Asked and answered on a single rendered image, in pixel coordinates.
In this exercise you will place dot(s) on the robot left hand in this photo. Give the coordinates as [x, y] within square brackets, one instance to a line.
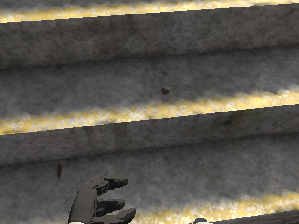
[88, 210]

